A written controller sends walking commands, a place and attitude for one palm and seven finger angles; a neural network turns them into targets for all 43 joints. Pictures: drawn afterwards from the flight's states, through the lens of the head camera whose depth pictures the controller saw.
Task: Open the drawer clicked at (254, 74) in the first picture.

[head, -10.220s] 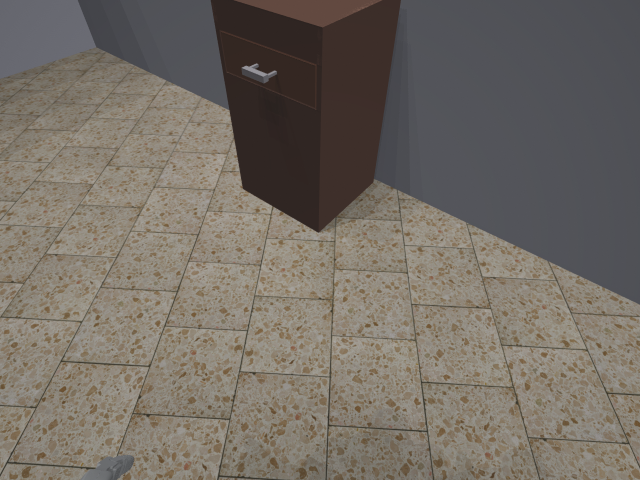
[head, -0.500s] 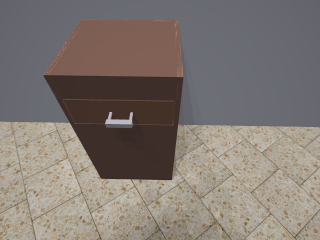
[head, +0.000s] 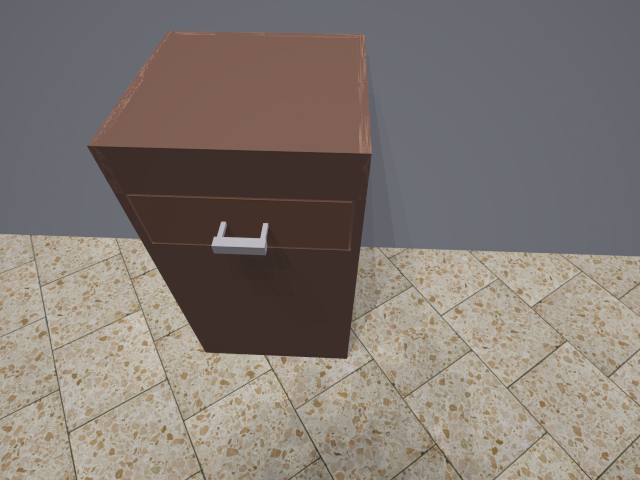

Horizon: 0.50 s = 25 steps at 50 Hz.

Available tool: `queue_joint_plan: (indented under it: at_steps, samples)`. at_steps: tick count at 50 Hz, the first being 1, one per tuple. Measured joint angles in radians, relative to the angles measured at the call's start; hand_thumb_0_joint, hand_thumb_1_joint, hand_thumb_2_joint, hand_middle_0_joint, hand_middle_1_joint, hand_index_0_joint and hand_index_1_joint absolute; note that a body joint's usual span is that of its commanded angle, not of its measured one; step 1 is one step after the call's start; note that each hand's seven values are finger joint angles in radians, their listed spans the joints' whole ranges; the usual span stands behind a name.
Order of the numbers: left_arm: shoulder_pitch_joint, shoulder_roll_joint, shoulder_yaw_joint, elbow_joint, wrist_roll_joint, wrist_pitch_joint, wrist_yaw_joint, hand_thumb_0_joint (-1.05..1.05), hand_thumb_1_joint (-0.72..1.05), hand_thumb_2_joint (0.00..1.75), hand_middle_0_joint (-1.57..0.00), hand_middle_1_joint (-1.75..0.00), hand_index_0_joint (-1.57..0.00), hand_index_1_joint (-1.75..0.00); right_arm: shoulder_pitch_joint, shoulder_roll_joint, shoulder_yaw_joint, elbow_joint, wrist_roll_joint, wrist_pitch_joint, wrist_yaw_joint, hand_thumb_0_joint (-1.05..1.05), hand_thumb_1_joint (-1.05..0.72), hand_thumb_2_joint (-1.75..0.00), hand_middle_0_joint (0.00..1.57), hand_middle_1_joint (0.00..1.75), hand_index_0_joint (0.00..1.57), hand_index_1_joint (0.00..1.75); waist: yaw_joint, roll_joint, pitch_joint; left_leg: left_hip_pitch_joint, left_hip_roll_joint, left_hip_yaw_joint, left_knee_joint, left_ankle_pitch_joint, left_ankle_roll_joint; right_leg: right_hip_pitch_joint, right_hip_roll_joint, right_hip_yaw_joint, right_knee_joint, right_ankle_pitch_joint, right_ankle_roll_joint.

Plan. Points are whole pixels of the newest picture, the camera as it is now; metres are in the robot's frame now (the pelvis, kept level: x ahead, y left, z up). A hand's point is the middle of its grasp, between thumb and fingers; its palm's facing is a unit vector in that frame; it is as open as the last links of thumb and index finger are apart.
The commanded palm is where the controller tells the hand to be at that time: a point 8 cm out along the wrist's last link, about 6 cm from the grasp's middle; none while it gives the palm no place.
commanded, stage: raise the hand with hooked fingers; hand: left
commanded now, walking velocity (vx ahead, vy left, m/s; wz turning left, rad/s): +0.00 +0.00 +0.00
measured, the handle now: (242, 236) +0.54 +0.21 -0.11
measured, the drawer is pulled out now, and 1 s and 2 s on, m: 0.00 0.00 0.00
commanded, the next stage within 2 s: move the hooked fingers above the handle in 1.82 s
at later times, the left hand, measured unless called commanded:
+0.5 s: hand out of the picture +0.12 +0.21 -0.05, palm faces +0.07 -0.06 -1.00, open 9.5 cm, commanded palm +0.13 +0.22 +0.01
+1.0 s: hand (130, 388) +0.20 +0.25 +0.02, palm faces +0.12 -0.07 -0.99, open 12.4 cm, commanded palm +0.19 +0.24 +0.08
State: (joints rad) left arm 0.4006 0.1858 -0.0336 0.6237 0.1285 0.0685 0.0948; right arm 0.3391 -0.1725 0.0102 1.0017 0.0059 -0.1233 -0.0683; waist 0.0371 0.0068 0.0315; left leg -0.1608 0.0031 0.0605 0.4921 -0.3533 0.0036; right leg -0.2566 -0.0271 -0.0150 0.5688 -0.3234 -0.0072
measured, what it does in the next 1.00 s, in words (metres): stands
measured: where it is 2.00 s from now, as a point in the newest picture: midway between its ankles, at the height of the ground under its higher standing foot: outside the picture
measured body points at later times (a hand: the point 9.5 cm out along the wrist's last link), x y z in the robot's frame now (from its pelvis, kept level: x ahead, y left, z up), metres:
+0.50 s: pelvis -0.05 -0.04 -0.06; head +0.00 -0.06 +0.39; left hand +0.12 +0.21 +0.00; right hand +0.23 -0.24 -0.13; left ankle -0.06 +0.11 -0.73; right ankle -0.02 -0.12 -0.73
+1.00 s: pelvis -0.05 +0.00 -0.02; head -0.01 -0.02 +0.43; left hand +0.19 +0.25 +0.07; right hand +0.12 -0.26 -0.13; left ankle -0.06 +0.11 -0.73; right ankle -0.02 -0.12 -0.73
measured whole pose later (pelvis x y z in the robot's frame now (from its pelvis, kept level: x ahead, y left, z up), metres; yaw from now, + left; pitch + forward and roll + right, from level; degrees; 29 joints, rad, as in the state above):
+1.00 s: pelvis -0.05 +0.00 -0.02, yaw +1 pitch +6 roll +1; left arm 0.19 0.41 -0.01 0.03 1.03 -0.07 0.38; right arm 0.19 -0.29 -0.07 0.64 -0.06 0.06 -0.03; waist 0.05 0.04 -0.05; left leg -0.46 0.00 0.04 0.72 -0.38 0.01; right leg -0.52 -0.03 -0.03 0.74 -0.33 0.00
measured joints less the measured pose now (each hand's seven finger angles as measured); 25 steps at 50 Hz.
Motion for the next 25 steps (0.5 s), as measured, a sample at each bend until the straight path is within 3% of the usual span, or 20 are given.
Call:
queue_joint_plan:
  at_steps: [2, 5, 8, 11, 16, 18, 20, 23, 25]
  samples:
    - [0.022, 0.03, -0.012, -0.224, 0.05, 0.01, 0.069, 0.03, 0.91, 0.89, -0.21, -0.32, -0.2, -0.31, 0.001, -0.017, -0.016, -0.043, 0.015, -0.078, -0.021, 0.01, -0.92, -0.9, 0.21, 0.3, 0.2, 0.3, -0.005, -0.004, -0.027, -0.026, -0.018, -0.003, 0.002, 0.011, -0.003, -0.035, -0.019, -0.002, 0.033, -0.02, -0.001]
    - [-0.018, 0.063, -0.014, -0.431, 0.233, 0.009, 0.128, 0.02, 0.87, 0.87, -0.21, -0.34, -0.2, -0.33, -0.056, -0.065, -0.031, -0.133, -0.009, -0.1, -0.016, 0.01, -0.92, -0.9, 0.2, 0.3, 0.2, 0.3, -0.025, 0.034, -0.075, -0.102, -0.011, -0.011, 0.052, 0.004, -0.004, -0.096, -0.015, -0.01, 0.055, -0.019, 0.006]
    - [-0.064, 0.1, 0.007, -0.528, 0.462, -0.015, 0.189, 0.02, 0.82, 0.85, -0.21, -0.37, -0.2, -0.37, -0.146, -0.085, -0.049, -0.239, -0.038, -0.049, 0.018, 0.01, -0.92, -0.9, 0.2, 0.3, 0.2, 0.3, -0.027, 0.04, -0.127, -0.188, 0.002, 0.006, 0.104, -0.006, -0.011, -0.192, -0.002, 0.008, 0.107, -0.019, -0.007]
    - [-0.055, 0.11, 0.008, -0.57, 0.667, -0.049, 0.227, 0.01, 0.76, 0.83, -0.21, -0.41, -0.2, -0.4, -0.226, -0.087, -0.065, -0.341, -0.05, 0.029, 0.064, 0.01, -0.91, -0.9, 0.2, 0.3, 0.2, 0.3, -0.004, 0.016, -0.147, -0.254, 0.017, 0.03, 0.148, -0.017, -0.022, -0.275, 0.015, 0.032, 0.16, -0.025, -0.021]
    - [0.06, 0.111, -0.031, -0.59, 0.899, -0.139, 0.272, 0.0, 0.64, 0.78, -0.22, -0.48, -0.22, -0.47, -0.291, -0.109, -0.072, -0.458, -0.062, 0.11, 0.101, 0.01, -0.91, -0.9, 0.2, 0.3, 0.2, 0.3, 0.051, -0.038, -0.136, -0.35, 0.026, 0.021, 0.23, -0.034, -0.032, -0.372, 0.022, 0.027, 0.245, -0.045, -0.038]
    - [0.094, 0.124, -0.03, -0.581, 0.961, -0.166, 0.306, 0.0, 0.59, 0.76, -0.23, -0.51, -0.22, -0.5, -0.299, -0.113, -0.078, -0.482, -0.079, 0.13, 0.099, 0.0, -0.91, -0.9, 0.2, 0.3, 0.2, 0.3, 0.073, -0.05, -0.132, -0.398, 0.026, 0.003, 0.278, -0.048, -0.034, -0.41, 0.019, 0.01, 0.286, -0.061, -0.044]
    - [0.099, 0.146, -0.015, -0.581, 0.995, -0.195, 0.343, 0.0, 0.54, 0.74, -0.24, -0.54, -0.24, -0.53, -0.305, -0.112, -0.082, -0.489, -0.094, 0.145, 0.091, 0.0, -0.91, -0.9, 0.2, 0.3, 0.2, 0.3, 0.091, -0.055, -0.133, -0.45, 0.023, -0.018, 0.337, -0.066, -0.033, -0.45, 0.013, -0.009, 0.336, -0.082, -0.05]
    - [0.045, 0.181, 0.018, -0.599, 0.998, -0.243, 0.4, 0.0, 0.46, 0.71, -0.25, -0.58, -0.25, -0.58, -0.316, -0.095, -0.079, -0.476, -0.105, 0.151, 0.077, 0.0, -0.91, -0.9, 0.2, 0.3, 0.2, 0.3, 0.106, -0.043, -0.138, -0.521, 0.02, -0.049, 0.434, -0.101, -0.033, -0.502, 0.006, -0.037, 0.414, -0.116, -0.057]
    - [-0.016, 0.197, 0.039, -0.614, 0.985, -0.261, 0.425, 0.0, 0.41, 0.69, -0.26, -0.61, -0.26, -0.61, -0.321, -0.075, -0.067, -0.463, -0.108, 0.152, 0.075, 0.0, -0.91, -0.9, 0.2, 0.3, 0.2, 0.3, 0.101, -0.026, -0.143, -0.555, 0.02, -0.063, 0.486, -0.12, -0.037, -0.527, 0.004, -0.049, 0.455, -0.132, -0.059]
